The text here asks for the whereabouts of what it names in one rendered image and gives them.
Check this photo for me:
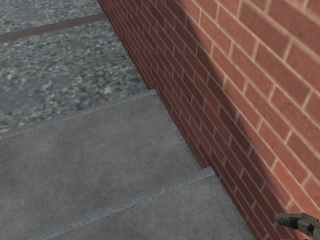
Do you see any robot right hand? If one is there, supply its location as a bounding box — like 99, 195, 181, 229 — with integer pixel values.
274, 212, 320, 240

